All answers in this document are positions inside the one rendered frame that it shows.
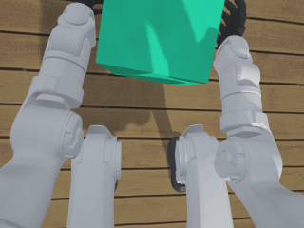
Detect robot right upper arm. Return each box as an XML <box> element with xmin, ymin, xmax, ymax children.
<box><xmin>213</xmin><ymin>136</ymin><xmax>304</xmax><ymax>228</ymax></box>

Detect carton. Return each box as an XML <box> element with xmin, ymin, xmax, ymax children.
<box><xmin>95</xmin><ymin>0</ymin><xmax>225</xmax><ymax>86</ymax></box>

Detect right robot forearm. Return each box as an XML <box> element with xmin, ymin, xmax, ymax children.
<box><xmin>213</xmin><ymin>35</ymin><xmax>279</xmax><ymax>151</ymax></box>

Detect left robot foot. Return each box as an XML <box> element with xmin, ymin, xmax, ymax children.
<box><xmin>114</xmin><ymin>140</ymin><xmax>118</xmax><ymax>192</ymax></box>

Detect left robot forearm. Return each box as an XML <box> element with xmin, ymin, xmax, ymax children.
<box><xmin>10</xmin><ymin>2</ymin><xmax>96</xmax><ymax>150</ymax></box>

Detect robot left thigh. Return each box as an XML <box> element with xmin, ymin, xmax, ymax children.
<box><xmin>66</xmin><ymin>133</ymin><xmax>122</xmax><ymax>228</ymax></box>

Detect robot left upper arm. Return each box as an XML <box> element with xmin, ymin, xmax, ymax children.
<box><xmin>0</xmin><ymin>104</ymin><xmax>84</xmax><ymax>228</ymax></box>

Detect right robot hand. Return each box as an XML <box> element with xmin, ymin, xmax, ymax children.
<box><xmin>217</xmin><ymin>0</ymin><xmax>247</xmax><ymax>49</ymax></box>

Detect left robot hand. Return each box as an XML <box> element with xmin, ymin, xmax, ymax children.
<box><xmin>72</xmin><ymin>0</ymin><xmax>104</xmax><ymax>16</ymax></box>

